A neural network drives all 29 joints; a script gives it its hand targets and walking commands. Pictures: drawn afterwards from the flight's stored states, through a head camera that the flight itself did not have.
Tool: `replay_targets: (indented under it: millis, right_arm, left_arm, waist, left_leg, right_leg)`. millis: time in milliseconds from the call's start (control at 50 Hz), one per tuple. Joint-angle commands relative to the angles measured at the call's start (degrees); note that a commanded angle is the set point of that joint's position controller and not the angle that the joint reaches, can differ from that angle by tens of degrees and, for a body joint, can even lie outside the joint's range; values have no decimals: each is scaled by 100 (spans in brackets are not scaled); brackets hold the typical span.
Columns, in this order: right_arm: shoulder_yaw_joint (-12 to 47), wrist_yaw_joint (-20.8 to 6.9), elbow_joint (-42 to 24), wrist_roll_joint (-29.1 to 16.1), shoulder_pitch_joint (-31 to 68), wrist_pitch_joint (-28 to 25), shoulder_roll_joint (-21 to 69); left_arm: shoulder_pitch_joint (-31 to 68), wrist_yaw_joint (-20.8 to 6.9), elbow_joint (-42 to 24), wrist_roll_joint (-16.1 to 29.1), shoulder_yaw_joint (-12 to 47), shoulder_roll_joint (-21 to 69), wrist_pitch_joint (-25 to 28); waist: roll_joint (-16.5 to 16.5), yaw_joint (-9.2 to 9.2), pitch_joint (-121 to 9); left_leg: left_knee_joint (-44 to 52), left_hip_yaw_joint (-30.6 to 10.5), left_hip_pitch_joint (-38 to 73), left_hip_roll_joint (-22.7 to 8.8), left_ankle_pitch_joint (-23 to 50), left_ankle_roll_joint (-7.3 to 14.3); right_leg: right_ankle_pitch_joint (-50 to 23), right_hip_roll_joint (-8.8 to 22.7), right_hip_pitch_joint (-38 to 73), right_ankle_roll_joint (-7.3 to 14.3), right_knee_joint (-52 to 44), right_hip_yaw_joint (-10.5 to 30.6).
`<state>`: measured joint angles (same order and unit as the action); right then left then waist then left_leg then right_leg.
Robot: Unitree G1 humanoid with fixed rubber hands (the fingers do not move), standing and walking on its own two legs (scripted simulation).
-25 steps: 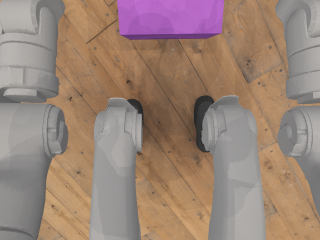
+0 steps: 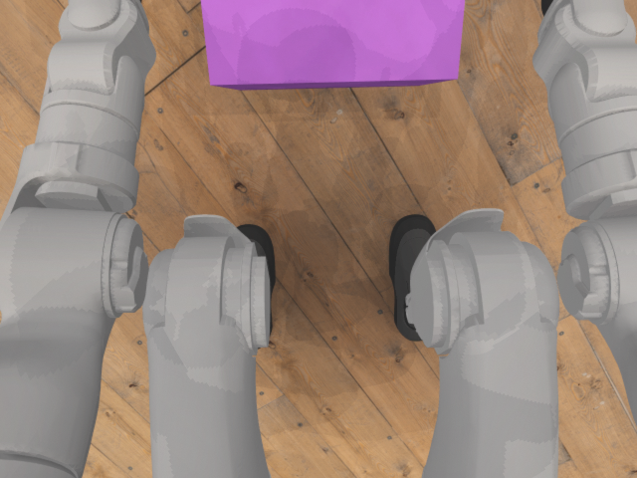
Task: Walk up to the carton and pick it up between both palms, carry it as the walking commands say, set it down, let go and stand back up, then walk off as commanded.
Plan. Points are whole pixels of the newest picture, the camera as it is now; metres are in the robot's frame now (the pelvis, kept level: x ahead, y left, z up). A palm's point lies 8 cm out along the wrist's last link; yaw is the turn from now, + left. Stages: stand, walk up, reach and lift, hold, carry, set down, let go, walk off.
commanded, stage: reach and lift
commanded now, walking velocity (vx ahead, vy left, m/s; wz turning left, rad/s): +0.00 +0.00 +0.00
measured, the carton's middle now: (330, 3) +0.52 +0.00 -0.28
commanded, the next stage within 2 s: none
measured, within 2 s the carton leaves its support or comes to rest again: leaves its support in 1.92 s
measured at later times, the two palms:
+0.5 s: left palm out of the picture +0.54 +0.19 -0.20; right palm out of the picture +0.53 -0.20 -0.20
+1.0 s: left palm out of the picture +0.54 +0.17 -0.20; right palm out of the picture +0.54 -0.17 -0.20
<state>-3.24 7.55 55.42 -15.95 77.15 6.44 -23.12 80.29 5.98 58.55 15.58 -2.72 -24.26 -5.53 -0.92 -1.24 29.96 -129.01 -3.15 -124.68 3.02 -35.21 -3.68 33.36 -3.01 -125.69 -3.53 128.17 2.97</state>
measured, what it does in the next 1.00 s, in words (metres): stands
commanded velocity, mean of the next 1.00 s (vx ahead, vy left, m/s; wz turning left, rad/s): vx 0.00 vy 0.00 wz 0.00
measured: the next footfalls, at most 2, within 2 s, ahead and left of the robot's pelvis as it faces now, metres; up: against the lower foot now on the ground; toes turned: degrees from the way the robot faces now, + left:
none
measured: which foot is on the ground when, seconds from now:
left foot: down 0.00-1.00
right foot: down 0.00-1.00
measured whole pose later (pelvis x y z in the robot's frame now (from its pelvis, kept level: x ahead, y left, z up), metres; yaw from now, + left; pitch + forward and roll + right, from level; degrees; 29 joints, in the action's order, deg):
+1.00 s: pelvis +0.00 +0.00 -0.02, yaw +0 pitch +33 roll +0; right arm -2.3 6.4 73.9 -16.2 87.5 -0.2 -19.5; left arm 86.8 5.0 72.5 15.2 1.4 -21.1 -0.1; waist -0.6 -0.3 26.4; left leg -131.5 -2.6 -129.4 0.6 -34.7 -2.5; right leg 33.3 -0.5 -129.9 -1.7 130.6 1.3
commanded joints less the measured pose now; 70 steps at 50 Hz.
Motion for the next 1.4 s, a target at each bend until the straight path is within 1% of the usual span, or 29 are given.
replay_targets:
  millis: [0, 40, 100, 320, 340, 360, 400, 480, 500, 520, 540, 580, 600, 680, 720, 740, 780, 800, 840, 900, 940, 960, 1020, 1080, 1180, 1240, 1260, 1300, 1380]
  right_arm:
    - [-99, -55, -1055, -171, 1958, -484, -401]
    - [2, -117, -404, -214, 1820, -480, -292]
    - [-25, -223, 81, -214, 1473, -556, -157]
    - [-51, -283, 533, -59, 1489, -683, -3]
    - [-200, -288, 648, -101, 1549, -691, -47]
    - [-34, -281, 84, -188, 1968, -732, -45]
    - [239, -309, 246, -293, 1763, -741, 96]
    - [-195, -247, 710, -7, 1425, -735, -142]
    - [174, -260, 408, -190, 1736, -758, 124]
    - [-34, -255, 543, -67, 1659, -776, 60]
    - [-26, -219, 385, -121, 1830, -788, -123]
    - [-35, -221, 788, -115, 1540, -738, 95]
    - [79, -253, 744, -274, 1678, -743, 170]
    - [-138, -226, 870, -102, 1676, -805, -58]
    - [172, -264, 711, -210, 2240, -826, 157]
    - [218, -220, 423, -133, 2154, -885, 91]
    - [406, -241, 500, -241, 2150, -825, 628]
    - [300, -228, 645, -166, 2167, -826, 431]
    - [137, -222, 1017, -65, 1860, -835, 538]
    - [-41, -204, 894, -18, 2011, -887, 471]
    - [-64, -180, 1000, 64, 1958, -899, 613]
    - [166, -252, 1004, 11, 2131, -925, 911]
    - [379, -321, 895, -114, 2396, -923, 1224]
    - [509, -506, 905, -7, 2691, -861, 2190]
    - [798, -1061, 588, 33, 3382, -649, 4000]
    - [777, -1286, 492, 174, 3605, -495, 4640]
    - [744, -1394, 500, 259, 3467, -393, 4803]
    - [604, -1447, 515, 335, 3314, -401, 4886]
    - [811, -1607, 201, 240, 3438, -328, 5252]
  left_arm:
    - [2026, -57, -976, -42, -142, -742, 450]
    - [1794, -103, -477, -64, -169, -782, 465]
    - [1832, -185, -473, -108, 24, -733, 595]
    - [1797, -278, 103, 154, 253, -343, 684]
    - [1770, -208, 63, -67, 209, -453, 659]
    - [2150, -228, -117, 184, 342, -314, 690]
    - [1944, -188, -23, 42, 46, -396, 697]
    - [1574, -198, 462, 3, 136, -386, 629]
    - [1564, -228, 363, -34, 66, -359, 703]
    - [1866, -194, 216, 61, 157, -390, 706]
    - [1900, -176, 151, -42, 46, -449, 688]
    - [1920, -211, 176, 148, 295, -336, 711]
    - [1816, -195, 380, 20, 156, -392, 700]
    - [1930, -206, 314, 111, 302, -74, 689]
    - [2260, -193, 144, 78, 410, 26, 694]
    - [2124, -190, 149, 134, 366, 46, 735]
    - [1985, -208, 357, 57, 309, 155, 763]
    - [1996, -166, 568, -106, 164, 27, 743]
    - [2335, -258, 291, 183, 474, 222, 787]
    - [2262, -196, 373, -81, 405, 461, 755]
    - [2139, -188, 473, -210, 283, 323, 791]
    - [2340, -295, 404, 25, 564, 829, 789]
    - [2294, -337, 494, -75, 632, 941, 820]
    - [2716, -610, 525, 63, 896, 1998, 775]
    - [3159, -1071, 377, -200, 1043, 3869, 539]
    - [3543, -1261, -111, -62, 1058, 4152, 459]
    - [3258, -1365, 212, -315, 840, 4258, 339]
    - [3366, -1464, -34, -200, 1090, 4948, 272]
    - [3200, -1569, -238, -199, 953, 5094, 241]
  waist:
    - [302, 188, -9601]
    - [291, 328, -8700]
    - [689, 164, -8322]
    - [436, -137, -7942]
    - [744, 114, -7934]
    - [541, -63, -7999]
    - [371, 321, -8020]
    - [407, -45, -7532]
    - [220, 381, -7685]
    - [135, -83, -7714]
    - [260, 96, -7709]
    - [325, -79, -7696]
    - [431, 337, -7313]
    - [522, -63, -7488]
    - [448, 158, -7665]
    - [274, 43, -7782]
    - [68, 363, -7677]
    - [117, 318, -7509]
    - [224, -221, -7624]
    - [628, 58, -7470]
    - [465, 55, -7378]
    - [296, -106, -7485]
    - [240, 268, -7548]
    - [134, -36, -7333]
    - [406, 213, -6986]
    - [-32, 5, -7004]
    - [74, 214, -6736]
    - [267, -65, -6956]
    - [-5, 195, -6856]
  left_leg:
    - [890, 716, 3891, -169, 2824, 129]
    - [771, 719, 3222, -263, 2601, 137]
    - [850, 567, 3432, -201, 2659, 83]
    - [545, 405, 3140, -173, 2980, 83]
    - [691, 324, 3134, -231, 3058, 58]
    - [592, 340, 3508, -212, 3071, 100]
    - [557, 446, 3216, -186, 3153, 99]
    - [759, 340, 2695, -222, 2746, 80]
    - [640, 444, 2788, -166, 2815, 145]
    - [682, 340, 2702, -227, 2771, 118]
    - [690, 372, 2608, -204, 2733, 105]
    - [785, 355, 2808, -194, 2611, 127]
    - [823, 386, 2493, -242, 2373, 169]
    - [817, 316, 2708, -185, 2431, 115]
    - [854, 318, 2909, -183, 2637, 84]
    - [654, 363, 2902, -156, 2825, 100]
    - [727, 415, 2604, -132, 2655, 189]
    - [732, 457, 2475, -149, 2651, 146]
    - [797, 371, 2424, -168, 2390, 141]
    - [817, 346, 2758, -117, 2712, 69]
    - [800, 404, 2858, -70, 2836, 101]
    - [754, 355, 2803, -60, 2703, 130]
    - [747, 455, 2728, -60, 2642, 148]
    - [698, 431, 2566, 15, 2569, 172]
    - [833, 450, 2442, 67, 2312, 217]
    - [772, 447, 2545, 173, 2273, 294]
    - [663, 642, 2202, 131, 2076, 268]
    - [801, 506, 2356, 190, 2248, 238]
    - [570, 625, 2211, 235, 2629, 276]
  right_leg:
    - [-2819, 25, 4020, 48, -799, -701]
    - [-2757, 122, 3845, 96, -893, -468]
    - [-2723, 78, 3295, 78, -634, -609]
    - [-3007, 126, 3065, 137, -562, -536]
    - [-3020, 100, 2818, 105, -477, -563]
    - [-2723, 95, 2556, 129, -563, -598]
    - [-2952, 110, 2871, 122, -522, -489]
    - [-2762, 79, 2710, 80, -639, -537]
    - [-2644, 79, 2733, 75, -631, -448]
    - [-2852, 114, 2818, 68, -579, -509]
    - [-2834, 108, 2766, 123, -589, -463]
    - [-2650, 92, 2828, 114, -671, -475]
    - [-2389, 80, 2632, 138, -742, -345]
    - [-2448, 97, 2462, 124, -707, -480]
    - [-2593, 102, 2531, 132, -653, -507]
    - [-2708, 102, 2818, 138, -706, -423]
    - [-2579, 28, 2870, 122, -745, -368]
    - [-2665, 56, 2903, 64, -760, -390]
    - [-2719, 47, 3129, 129, -749, -411]
    - [-2652, -42, 2602, 157, -774, -434]
    - [-2692, -57, 2546, 107, -826, -412]
    - [-2660, 7, 2798, 146, -788, -419]
    - [-2606, -55, 2942, 103, -783, -444]
    - [-2513, -117, 2909, 149, -750, -455]
    - [-2304, -284, 2469, 235, -713, -557]
    - [-2157, -284, 2315, 166, -648, -724]
    - [-1995, -291, 2253, 169, -783, -600]
    - [-2217, -328, 2287, 262, -600, -773]
    - [-2444, -323, 2222, 244, -610, -683]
